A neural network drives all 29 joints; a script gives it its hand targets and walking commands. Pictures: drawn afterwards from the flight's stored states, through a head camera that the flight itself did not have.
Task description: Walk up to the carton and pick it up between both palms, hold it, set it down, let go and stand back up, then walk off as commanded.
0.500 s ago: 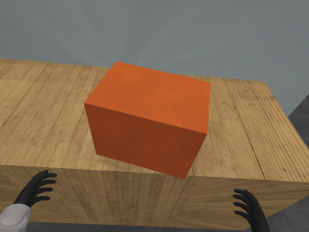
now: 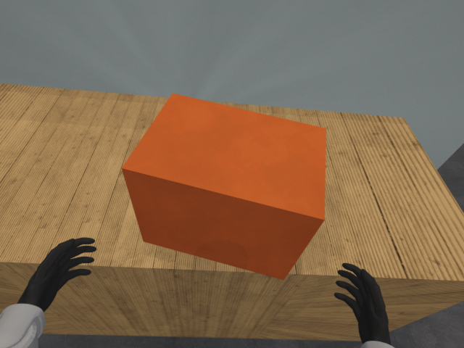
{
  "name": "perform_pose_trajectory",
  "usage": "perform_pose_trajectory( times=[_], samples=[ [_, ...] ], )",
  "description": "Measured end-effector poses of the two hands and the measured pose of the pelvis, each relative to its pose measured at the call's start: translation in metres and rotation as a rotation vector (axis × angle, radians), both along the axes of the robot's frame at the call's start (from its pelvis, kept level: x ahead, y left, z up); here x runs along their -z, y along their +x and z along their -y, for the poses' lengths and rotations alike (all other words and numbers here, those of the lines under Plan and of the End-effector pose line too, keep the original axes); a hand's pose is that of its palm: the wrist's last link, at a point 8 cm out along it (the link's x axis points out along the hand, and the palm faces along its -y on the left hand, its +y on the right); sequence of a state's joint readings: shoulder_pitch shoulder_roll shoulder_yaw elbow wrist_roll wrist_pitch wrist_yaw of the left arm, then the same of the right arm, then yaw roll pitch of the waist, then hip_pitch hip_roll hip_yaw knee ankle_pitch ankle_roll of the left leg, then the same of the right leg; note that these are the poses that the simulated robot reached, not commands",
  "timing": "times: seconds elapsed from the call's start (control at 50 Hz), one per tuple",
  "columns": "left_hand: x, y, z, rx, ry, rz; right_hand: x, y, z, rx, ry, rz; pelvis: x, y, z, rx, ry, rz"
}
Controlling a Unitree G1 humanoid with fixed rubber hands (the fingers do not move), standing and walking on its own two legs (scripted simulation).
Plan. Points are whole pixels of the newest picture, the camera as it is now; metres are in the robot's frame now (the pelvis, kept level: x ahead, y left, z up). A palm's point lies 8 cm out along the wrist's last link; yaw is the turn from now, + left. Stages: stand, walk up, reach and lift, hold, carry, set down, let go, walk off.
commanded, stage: reach and lift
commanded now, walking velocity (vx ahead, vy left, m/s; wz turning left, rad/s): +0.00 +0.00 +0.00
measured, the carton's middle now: (229, 188) +0.42 +0.01 +0.02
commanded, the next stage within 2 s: none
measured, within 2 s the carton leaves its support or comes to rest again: neither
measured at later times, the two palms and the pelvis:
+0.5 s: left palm (37, 267) +0.23 +0.28 +0.05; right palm (370, 290) +0.22 -0.21 +0.05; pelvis +0.00 +0.00 +0.00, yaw +0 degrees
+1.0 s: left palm (48, 201) +0.30 +0.28 +0.11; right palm (383, 237) +0.28 -0.22 +0.11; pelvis +0.00 +0.00 +0.00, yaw +1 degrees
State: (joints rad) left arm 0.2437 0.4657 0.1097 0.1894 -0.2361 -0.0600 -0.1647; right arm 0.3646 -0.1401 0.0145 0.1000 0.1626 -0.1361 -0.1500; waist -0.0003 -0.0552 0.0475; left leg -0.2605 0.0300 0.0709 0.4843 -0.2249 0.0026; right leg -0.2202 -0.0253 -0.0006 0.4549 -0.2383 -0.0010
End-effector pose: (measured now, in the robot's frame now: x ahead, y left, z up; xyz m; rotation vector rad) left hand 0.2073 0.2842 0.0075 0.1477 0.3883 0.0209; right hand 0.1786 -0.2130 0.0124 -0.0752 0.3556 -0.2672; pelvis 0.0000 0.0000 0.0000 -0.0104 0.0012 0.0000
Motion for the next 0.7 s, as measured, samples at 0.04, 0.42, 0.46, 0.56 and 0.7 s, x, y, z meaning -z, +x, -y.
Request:
perform_pose_trajectory(
  times=[0.04, 0.42, 0.46, 0.56, 0.7],
  samples=[
    [-0.004, 0.002, 0.000, 0.013, 0.001, 0.023, -0.003, 0.003, -0.003, 0.003, 0.008, 0.016, 0.000, 0.001, -0.001, 0.000, -0.002, -0.001],
    [-0.036, 0.013, 0.002, 0.054, -0.015, 0.099, -0.031, 0.028, -0.008, 0.000, 0.042, 0.068, -0.001, 0.002, -0.003, -0.003, -0.006, 0.002],
    [-0.038, 0.015, 0.001, 0.049, -0.016, 0.094, -0.035, 0.035, -0.008, -0.007, 0.042, 0.067, -0.001, 0.002, -0.003, -0.004, -0.006, 0.001],
    [-0.050, 0.029, 0.001, 0.044, -0.020, 0.105, -0.044, 0.050, -0.005, -0.011, 0.041, 0.067, -0.001, 0.003, -0.002, -0.008, -0.006, 0.001],
    [-0.068, 0.054, 0.005, 0.058, -0.025, 0.125, -0.056, 0.067, 0.001, -0.002, 0.042, 0.073, -0.001, 0.003, -0.001, -0.009, -0.005, 0.001]
  ],
)
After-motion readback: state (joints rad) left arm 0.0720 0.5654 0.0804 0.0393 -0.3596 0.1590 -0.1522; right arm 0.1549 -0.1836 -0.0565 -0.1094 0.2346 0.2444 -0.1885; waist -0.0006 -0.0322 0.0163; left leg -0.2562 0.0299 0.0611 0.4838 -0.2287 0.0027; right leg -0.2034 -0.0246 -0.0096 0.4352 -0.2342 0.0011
